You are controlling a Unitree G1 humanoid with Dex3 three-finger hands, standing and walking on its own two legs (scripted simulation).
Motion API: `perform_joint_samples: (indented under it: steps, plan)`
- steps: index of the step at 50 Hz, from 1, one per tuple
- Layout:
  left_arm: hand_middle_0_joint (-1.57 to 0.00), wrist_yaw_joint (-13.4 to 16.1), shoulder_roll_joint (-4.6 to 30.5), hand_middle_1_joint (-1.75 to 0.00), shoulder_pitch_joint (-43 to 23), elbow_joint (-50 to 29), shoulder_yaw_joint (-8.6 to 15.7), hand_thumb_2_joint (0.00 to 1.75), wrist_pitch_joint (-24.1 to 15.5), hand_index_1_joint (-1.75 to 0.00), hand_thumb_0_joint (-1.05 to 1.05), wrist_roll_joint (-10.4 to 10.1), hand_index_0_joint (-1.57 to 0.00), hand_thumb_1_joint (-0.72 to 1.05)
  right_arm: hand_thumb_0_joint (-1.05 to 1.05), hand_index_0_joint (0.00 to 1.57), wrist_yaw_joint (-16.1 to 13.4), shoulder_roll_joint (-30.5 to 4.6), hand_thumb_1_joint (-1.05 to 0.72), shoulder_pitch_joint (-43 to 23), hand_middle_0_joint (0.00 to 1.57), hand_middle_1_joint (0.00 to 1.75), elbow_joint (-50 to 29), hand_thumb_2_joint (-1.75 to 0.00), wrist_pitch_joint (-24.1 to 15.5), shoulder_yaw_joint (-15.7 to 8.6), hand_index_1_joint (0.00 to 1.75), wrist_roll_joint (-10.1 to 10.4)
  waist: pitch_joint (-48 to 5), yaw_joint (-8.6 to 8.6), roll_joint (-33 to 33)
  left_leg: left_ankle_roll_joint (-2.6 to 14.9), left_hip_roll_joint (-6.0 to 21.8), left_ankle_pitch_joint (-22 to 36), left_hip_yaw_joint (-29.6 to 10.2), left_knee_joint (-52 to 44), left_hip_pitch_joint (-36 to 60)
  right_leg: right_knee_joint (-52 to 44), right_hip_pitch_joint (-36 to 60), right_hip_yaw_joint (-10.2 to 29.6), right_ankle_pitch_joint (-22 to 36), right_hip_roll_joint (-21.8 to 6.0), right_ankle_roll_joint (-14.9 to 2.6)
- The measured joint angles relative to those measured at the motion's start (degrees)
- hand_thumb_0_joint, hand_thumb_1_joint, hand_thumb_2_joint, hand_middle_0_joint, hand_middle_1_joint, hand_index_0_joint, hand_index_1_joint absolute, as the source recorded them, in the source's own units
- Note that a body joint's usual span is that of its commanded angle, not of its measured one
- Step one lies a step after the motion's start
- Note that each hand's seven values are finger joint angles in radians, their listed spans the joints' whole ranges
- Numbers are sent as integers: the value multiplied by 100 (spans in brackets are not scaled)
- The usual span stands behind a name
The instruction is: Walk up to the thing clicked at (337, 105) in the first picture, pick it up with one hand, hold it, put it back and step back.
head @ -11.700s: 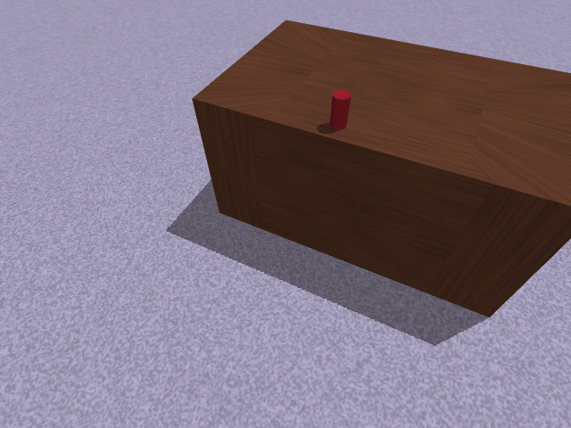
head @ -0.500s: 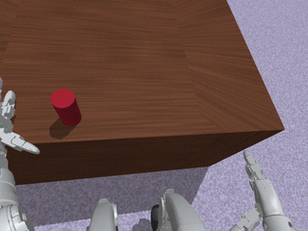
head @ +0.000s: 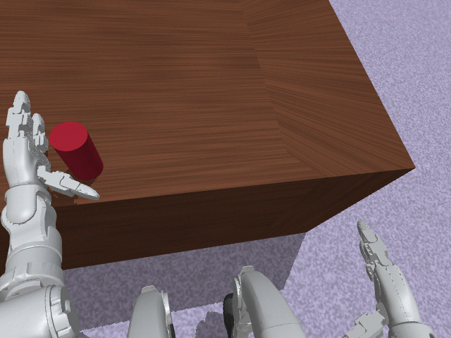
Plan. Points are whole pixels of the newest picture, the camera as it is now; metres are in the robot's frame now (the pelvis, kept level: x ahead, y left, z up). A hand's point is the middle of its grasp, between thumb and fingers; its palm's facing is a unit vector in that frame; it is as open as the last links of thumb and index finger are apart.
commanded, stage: close in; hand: left
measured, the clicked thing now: (79, 153) +0.45 +0.19 +0.00
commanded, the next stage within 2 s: rest palm in 0.16 s
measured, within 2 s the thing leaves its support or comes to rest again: leaves its support in 1.42 s
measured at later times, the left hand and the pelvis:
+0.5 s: hand (84, 157) +0.44 +0.19 +0.00, palm faces +0.12 -0.99 +0.02, open 17.6 cm; pelvis +0.02 +0.00 +0.01, yaw +0 degrees
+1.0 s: hand (90, 150) +0.45 +0.18 +0.01, palm faces +0.12 -0.99 +0.01, open 10.8 cm; pelvis +0.02 -0.01 +0.01, yaw +0 degrees
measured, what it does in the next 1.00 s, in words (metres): stands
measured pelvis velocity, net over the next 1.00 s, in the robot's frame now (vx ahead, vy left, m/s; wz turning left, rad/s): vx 0.02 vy -0.01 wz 0.00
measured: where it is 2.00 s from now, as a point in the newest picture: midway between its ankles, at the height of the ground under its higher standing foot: outside the picture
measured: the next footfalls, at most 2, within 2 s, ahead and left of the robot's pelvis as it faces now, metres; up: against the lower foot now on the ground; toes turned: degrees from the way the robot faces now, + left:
none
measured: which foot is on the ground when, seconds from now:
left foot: down 0.00-1.00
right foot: down 0.00-1.00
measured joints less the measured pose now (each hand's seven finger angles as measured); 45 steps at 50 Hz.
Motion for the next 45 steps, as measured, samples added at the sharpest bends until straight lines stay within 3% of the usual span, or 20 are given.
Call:
perform_joint_samples:
  steps: [17, 26, 35, 45]
  plan:
    - [-5, 389, -674, 0, 507, -625, -544, 0, -46, 0, -2, 56, -7, -57, -1, 6, 139, 99, 52, -96, 6, 5, 176, -5, 416, -118, 5, -11, -140, 247, 82, -3, -25, -190, 43, -65, 194, -10, 154, 49, -208, -14, 30]
    - [-11, 519, -756, -2, 777, -819, -485, 1, -155, -2, -2, 78, -11, -60, -1, 6, 160, 81, 51, -118, 6, 5, 91, -6, 647, -236, 5, 16, -102, 283, 64, -37, -39, -196, 50, -138, 336, -10, 259, 59, -258, -23, 3]
    - [-39, 407, -490, -24, 261, -328, -522, 9, -166, -23, -2, 74, -40, -56, -1, 6, 153, 38, 50, -166, 6, 5, -39, -5, 683, -104, 5, -14, -54, 199, 22, -81, -42, -127, -3, -165, 297, -24, 235, 9, -217, -23, -40]
    - [-70, 481, -661, -50, 391, -373, -527, 26, -163, -48, -2, 104, -72, -40, -1, 6, 176, 58, 49, -87, 6, 5, 22, -5, 734, -96, 5, 2, -82, 198, 92, -66, -21, -102, 56, -272, 425, -130, 332, 67, -167, 7, -27]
